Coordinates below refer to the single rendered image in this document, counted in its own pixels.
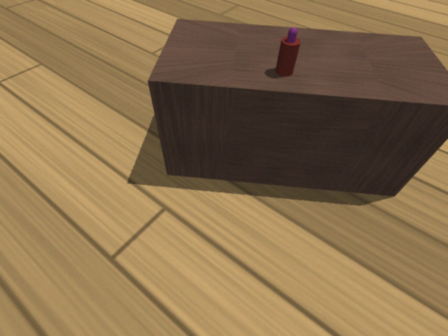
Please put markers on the bottle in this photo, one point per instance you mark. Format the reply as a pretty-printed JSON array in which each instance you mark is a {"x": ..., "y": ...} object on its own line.
[{"x": 288, "y": 53}]

